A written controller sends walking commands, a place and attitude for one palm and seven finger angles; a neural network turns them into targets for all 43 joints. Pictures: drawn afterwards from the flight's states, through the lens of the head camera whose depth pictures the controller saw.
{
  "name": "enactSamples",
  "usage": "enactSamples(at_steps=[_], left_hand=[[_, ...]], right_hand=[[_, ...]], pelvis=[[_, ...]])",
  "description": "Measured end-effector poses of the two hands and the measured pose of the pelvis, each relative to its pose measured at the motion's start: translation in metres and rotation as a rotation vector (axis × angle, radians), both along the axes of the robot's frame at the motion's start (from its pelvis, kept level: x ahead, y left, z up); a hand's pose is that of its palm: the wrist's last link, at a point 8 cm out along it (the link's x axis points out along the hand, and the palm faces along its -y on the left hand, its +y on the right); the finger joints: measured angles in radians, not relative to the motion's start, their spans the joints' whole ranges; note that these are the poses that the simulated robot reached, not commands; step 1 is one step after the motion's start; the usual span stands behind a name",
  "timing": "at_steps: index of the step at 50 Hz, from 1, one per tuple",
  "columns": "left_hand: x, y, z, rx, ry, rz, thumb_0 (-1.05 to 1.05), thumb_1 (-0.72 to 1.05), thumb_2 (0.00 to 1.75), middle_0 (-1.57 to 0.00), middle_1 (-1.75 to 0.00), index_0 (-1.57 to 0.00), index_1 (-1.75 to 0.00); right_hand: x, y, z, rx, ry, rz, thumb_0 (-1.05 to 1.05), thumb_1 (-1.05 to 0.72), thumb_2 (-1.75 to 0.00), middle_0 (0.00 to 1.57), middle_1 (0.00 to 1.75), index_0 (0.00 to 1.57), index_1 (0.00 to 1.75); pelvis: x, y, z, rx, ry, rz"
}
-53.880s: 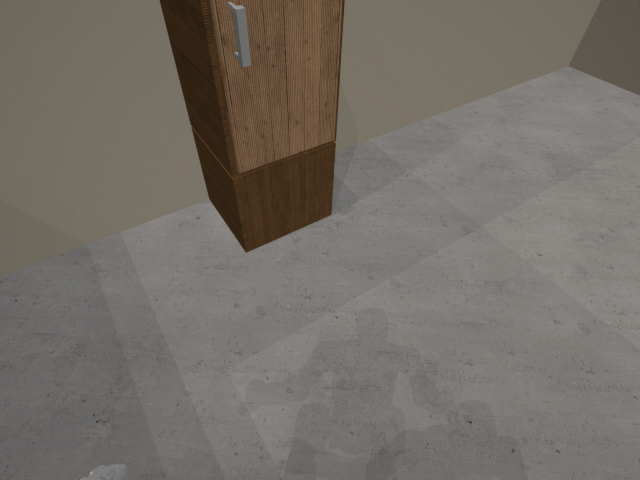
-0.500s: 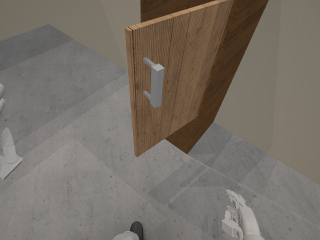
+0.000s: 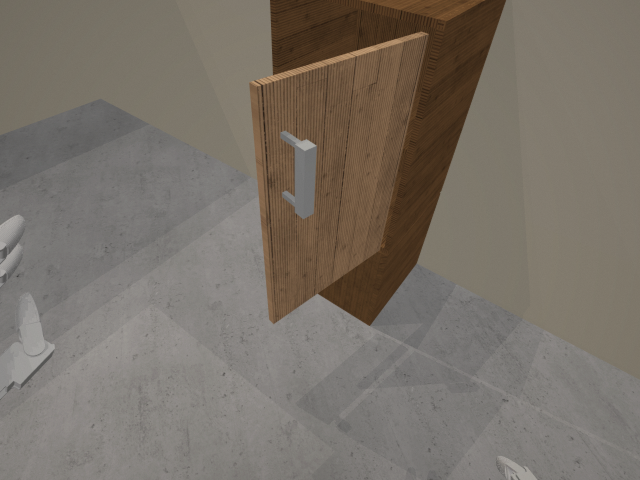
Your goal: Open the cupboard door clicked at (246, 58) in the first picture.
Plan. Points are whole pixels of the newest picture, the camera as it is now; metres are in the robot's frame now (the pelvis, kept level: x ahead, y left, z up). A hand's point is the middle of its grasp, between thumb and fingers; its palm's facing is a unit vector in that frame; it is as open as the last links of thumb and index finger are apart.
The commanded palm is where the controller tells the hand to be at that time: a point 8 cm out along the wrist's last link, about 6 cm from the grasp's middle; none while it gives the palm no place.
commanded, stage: stop stepping back and stand still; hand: left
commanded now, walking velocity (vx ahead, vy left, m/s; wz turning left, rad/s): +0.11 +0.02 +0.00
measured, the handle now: (296, 175) +0.55 +0.08 +0.10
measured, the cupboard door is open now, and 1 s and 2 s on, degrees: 78 78 78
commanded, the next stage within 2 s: let the arm hang, fingers relaxed in 0.24 s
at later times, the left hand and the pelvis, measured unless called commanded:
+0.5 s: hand (114, 463) +0.16 +0.27 -0.07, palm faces +0.13 -0.90 -0.41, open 7.4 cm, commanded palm none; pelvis -0.02 +0.02 -0.01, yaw +3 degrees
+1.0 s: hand out of the picture -0.12 +0.18 -0.16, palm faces +0.12 -0.97 -0.22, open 7.3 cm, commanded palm none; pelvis -0.03 +0.02 +0.00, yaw +4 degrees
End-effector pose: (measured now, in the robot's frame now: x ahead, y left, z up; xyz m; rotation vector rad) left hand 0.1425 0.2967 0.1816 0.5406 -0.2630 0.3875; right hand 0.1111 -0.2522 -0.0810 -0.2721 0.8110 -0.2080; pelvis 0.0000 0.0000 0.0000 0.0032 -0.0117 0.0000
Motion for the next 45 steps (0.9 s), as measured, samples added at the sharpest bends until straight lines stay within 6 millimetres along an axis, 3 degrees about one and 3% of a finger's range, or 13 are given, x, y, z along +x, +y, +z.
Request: enactSamples(at_steps=[7, 13, 17, 19, 21, 23, 27, 29, 31, 34, 38, 42, 45], left_hand=[[0.014, 0.021, -0.011, -0.036, -0.026, 0.044, 0.01, 0.89, 0.90, -0.21, -0.30, -0.21, -0.30], [0.015, 0.005, -0.001, 0.018, 0.010, -0.023, 0.02, 0.89, 0.90, -0.21, -0.30, -0.21, -0.30], [0.007, 0.000, 0.000, 0.027, 0.041, -0.041, 0.01, 0.89, 0.90, -0.21, -0.30, -0.21, -0.30], [0.012, 0.006, -0.026, 0.022, 0.145, -0.038, 0.01, 0.89, 0.90, -0.21, -0.30, -0.21, -0.30], [0.018, 0.016, -0.082, -0.071, 0.360, 0.004, 0.00, 0.90, 0.90, -0.21, -0.30, -0.20, -0.30], [0.012, 0.019, -0.150, -0.198, 0.617, 0.067, 0.00, 0.90, 0.90, -0.20, -0.30, -0.20, -0.30], [-0.043, -0.010, -0.265, -0.428, 1.082, 0.134, 0.01, 0.91, 0.90, -0.20, -0.30, -0.19, -0.30], [-0.080, -0.036, -0.303, -0.526, 1.266, 0.137, 0.01, 0.91, 0.90, -0.20, -0.30, -0.19, -0.30], [-0.118, -0.058, -0.326, -0.612, 1.407, 0.155, 0.01, 0.93, 0.90, -0.20, -0.30, -0.19, -0.30], [-0.168, -0.062, -0.337, -0.676, 1.535, 0.235, 0.01, 0.99, 0.90, -0.21, -0.30, -0.20, -0.30], [-0.222, -0.065, -0.333, -0.722, 1.660, 0.313, 0.01, 0.98, 0.90, -0.21, -0.30, -0.20, -0.30], [-0.258, -0.065, -0.322, -0.730, 1.736, 0.383, 0.01, 0.95, 0.90, -0.20, -0.30, -0.20, -0.30], [-0.271, -0.064, -0.316, -0.722, 1.759, 0.415, 0.01, 0.94, 0.90, -0.20, -0.30, -0.20, -0.30]], right_hand=[[0.020, 0.019, -0.005, 0.009, -0.059, 0.010, 0.01, -0.90, -0.90, 0.20, 0.30, 0.21, 0.30], [0.039, 0.045, 0.002, 0.094, -0.130, 0.076, 0.01, -0.90, -0.90, 0.20, 0.30, 0.21, 0.30], [0.044, 0.050, 0.004, 0.115, -0.127, 0.093, 0.01, -0.90, -0.90, 0.20, 0.30, 0.21, 0.30], [0.045, 0.047, -0.006, 0.128, -0.105, 0.126, 0.01, -0.90, -0.90, 0.20, 0.30, 0.21, 0.30], [0.043, 0.040, -0.023, 0.126, -0.039, 0.137, 0.01, -0.90, -0.90, 0.20, 0.30, 0.21, 0.30], [0.035, 0.033, -0.038, 0.117, 0.037, 0.130, 0.01, -0.90, -0.90, 0.20, 0.30, 0.21, 0.30], [0.004, 0.022, -0.048, 0.093, 0.175, 0.084, 0.01, -0.90, -0.90, 0.20, 0.30, 0.21, 0.30], [-0.017, 0.018, -0.048, 0.074, 0.250, 0.055, 0.01, -0.91, -0.90, 0.20, 0.30, 0.21, 0.30], [-0.041, 0.017, -0.048, 0.057, 0.331, 0.028, 0.01, -0.91, -0.90, 0.20, 0.30, 0.21, 0.30], [-0.076, 0.017, -0.049, 0.044, 0.460, 0.004, 0.01, -0.91, -0.90, 0.20, 0.30, 0.20, 0.30], [-0.114, 0.026, -0.054, 0.059, 0.594, -0.018, 0.01, -0.91, -0.90, 0.20, 0.30, 0.20, 0.30], [-0.137, 0.039, -0.061, 0.103, 0.660, -0.032, 0.01, -0.91, -0.90, 0.20, 0.30, 0.20, 0.30], [-0.146, 0.051, -0.066, 0.142, 0.672, -0.036, 0.01, -0.91, -0.90, 0.20, 0.30, 0.20, 0.30]], pelvis=[[-0.002, 0.014, -0.010, 0.005, -0.023, 0.015], [-0.007, 0.009, -0.006, -0.013, -0.011, 0.015], [-0.008, 0.007, -0.003, -0.021, 0.000, 0.009], [-0.010, 0.010, -0.006, -0.021, 0.017, 0.023], [-0.013, 0.014, -0.011, -0.021, 0.029, 0.040], [-0.016, 0.016, -0.013, -0.015, 0.028, 0.051], [-0.019, 0.015, -0.013, -0.003, 0.007, 0.061], [-0.019, 0.014, -0.011, -0.001, -0.006, 0.061], [-0.020, 0.013, -0.008, -0.005, -0.015, 0.061], [-0.021, 0.011, -0.004, -0.016, -0.019, 0.070], [-0.023, 0.013, -0.001, -0.022, -0.019, 0.079], [-0.024, 0.016, 0.001, -0.019, -0.020, 0.079], [-0.025, 0.017, 0.002, -0.016, -0.024, 0.077]])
